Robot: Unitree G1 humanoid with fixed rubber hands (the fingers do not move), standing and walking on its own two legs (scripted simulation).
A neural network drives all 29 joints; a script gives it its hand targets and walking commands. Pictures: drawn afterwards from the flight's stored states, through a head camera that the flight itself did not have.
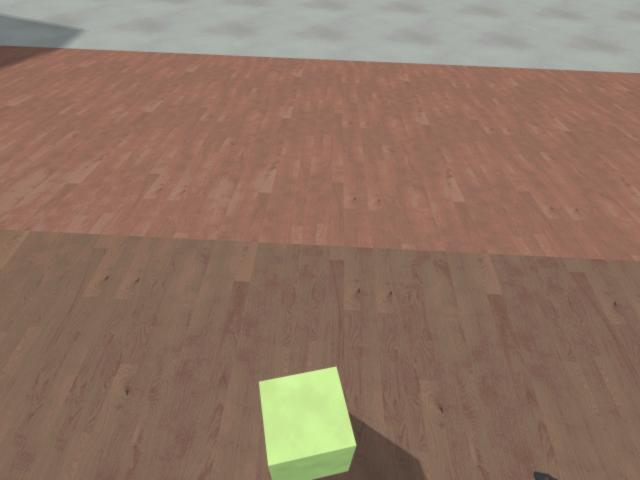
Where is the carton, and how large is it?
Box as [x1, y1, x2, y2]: [259, 367, 356, 479]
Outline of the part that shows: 336,367 259,382 267,459 272,479 312,479 345,471 348,469 356,445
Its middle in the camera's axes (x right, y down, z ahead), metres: -0.04 +0.52 +1.06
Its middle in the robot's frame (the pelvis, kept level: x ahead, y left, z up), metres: +0.40 +0.02 -0.66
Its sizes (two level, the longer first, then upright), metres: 0.210 0.200 0.250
